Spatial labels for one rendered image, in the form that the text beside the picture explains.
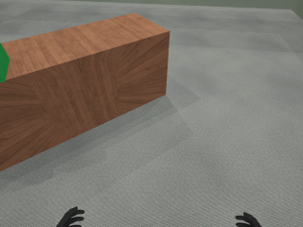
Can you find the robot left hand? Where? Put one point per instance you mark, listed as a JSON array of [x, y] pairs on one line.
[[68, 219]]

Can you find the carton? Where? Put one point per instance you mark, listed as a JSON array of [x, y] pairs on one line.
[[4, 64]]

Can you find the robot right hand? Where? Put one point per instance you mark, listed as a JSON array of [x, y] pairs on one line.
[[249, 219]]

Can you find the pedestal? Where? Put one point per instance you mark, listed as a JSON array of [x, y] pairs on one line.
[[63, 83]]

